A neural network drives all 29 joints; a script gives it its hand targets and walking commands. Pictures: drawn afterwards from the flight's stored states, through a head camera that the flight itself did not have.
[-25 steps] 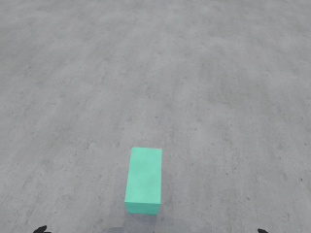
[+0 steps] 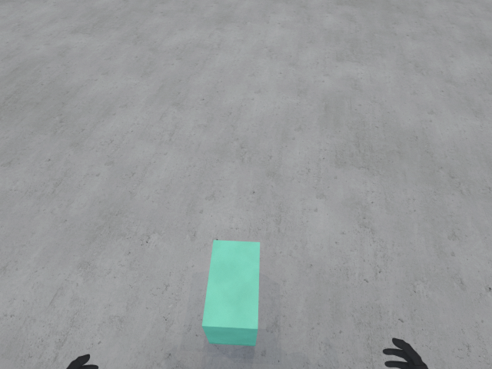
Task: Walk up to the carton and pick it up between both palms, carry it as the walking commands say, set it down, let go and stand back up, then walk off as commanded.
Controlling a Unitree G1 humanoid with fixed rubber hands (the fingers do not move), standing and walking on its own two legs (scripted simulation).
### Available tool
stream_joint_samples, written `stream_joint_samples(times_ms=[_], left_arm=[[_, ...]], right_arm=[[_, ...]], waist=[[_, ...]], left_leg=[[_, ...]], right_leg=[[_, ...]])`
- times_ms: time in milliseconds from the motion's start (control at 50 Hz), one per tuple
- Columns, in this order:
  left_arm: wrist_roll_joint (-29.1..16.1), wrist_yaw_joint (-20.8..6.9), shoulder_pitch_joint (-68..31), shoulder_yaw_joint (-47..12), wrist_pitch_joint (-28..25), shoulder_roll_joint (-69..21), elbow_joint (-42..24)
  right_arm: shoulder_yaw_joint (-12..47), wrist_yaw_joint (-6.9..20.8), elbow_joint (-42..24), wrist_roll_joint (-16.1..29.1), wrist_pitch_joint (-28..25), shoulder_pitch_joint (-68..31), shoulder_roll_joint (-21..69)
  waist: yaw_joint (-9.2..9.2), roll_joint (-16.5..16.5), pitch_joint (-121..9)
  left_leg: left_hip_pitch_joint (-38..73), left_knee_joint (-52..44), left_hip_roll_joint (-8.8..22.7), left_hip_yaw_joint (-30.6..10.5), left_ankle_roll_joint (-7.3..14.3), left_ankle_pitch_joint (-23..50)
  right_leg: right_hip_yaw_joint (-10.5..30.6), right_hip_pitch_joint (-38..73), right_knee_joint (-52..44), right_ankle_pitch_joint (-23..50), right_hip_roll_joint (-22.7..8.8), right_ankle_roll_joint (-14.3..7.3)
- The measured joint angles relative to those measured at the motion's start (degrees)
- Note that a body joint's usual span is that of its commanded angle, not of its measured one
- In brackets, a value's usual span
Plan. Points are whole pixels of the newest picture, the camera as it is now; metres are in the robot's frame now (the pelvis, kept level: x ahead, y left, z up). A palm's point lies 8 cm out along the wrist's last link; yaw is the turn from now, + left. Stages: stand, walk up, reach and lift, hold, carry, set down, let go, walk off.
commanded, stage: walk up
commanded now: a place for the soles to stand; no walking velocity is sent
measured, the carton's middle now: (234, 293) +0.45 +0.05 -0.64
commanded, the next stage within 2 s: reach and lift in 1.20 s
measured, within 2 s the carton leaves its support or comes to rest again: neither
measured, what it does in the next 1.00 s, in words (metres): shifts its weight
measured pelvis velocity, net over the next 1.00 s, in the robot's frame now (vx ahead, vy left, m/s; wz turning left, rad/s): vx -0.03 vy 0.04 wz -0.03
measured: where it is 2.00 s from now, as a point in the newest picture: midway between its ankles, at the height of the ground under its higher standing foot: outside the picture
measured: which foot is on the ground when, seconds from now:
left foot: down 0.00-1.00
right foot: down 0.00-1.00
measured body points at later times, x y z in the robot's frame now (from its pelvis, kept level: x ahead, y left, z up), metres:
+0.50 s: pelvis -0.01 +0.03 +0.01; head +0.00 +0.03 +0.45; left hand +0.09 +0.34 -0.12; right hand +0.08 -0.28 -0.12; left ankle +0.03 +0.15 -0.74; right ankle -0.03 -0.10 -0.74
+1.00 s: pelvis -0.03 +0.04 +0.00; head -0.02 +0.04 +0.45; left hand +0.05 +0.35 -0.12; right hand +0.08 -0.26 -0.12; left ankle +0.03 +0.15 -0.74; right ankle -0.03 -0.10 -0.74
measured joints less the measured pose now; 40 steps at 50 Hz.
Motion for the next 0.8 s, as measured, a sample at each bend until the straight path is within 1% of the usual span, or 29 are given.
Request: stream_joint_samples(times_ms=[200,320,480,800], left_arm=[[0.36,0.01,-1.05,-0.07,-0.29,-0.31,1.17],[0.44,0.55,0.2,0.2,-0.23,0.48,0.51],[0.7,0.54,1.72,0.36,0.15,1.81,0.1],[1.03,0.25,3.4,-0.33,0.05,1.04,0.17]], right_arm=[[-0.67,0.48,0.94,-0.66,0.45,-0.02,-0.12],[-1.62,0.93,0.33,-1.08,1.32,1.15,-0.86],[-1.8,1.32,-0.41,-1.06,1.66,2.82,-0.33],[-1.71,1.71,-1.31,-1.18,1.58,2.67,0.38]], waist=[[-0.42,-0.2,-1.13],[-0.55,-0.56,-0.87],[-0.76,-1.05,-0.92],[-0.39,-0.57,-1.46]], left_leg=[[1.85,-4.9,0.44,0.56,0.29,2.73],[1.4,-4.31,-0.05,1.38,0.99,2.62],[0.55,-3.18,-0.76,1.96,1.93,2.44],[-1.15,-2.73,-1.72,2.4,3.21,3.38]], right_leg=[[0.45,2.31,-6.5,3.85,0.53,0.36],[1.23,1.46,-5.61,3.88,-0.05,0.95],[1.79,0.57,-4.65,3.94,-0.83,1.84],[2.2,-0.98,-4.58,5.2,-1.83,3.07]])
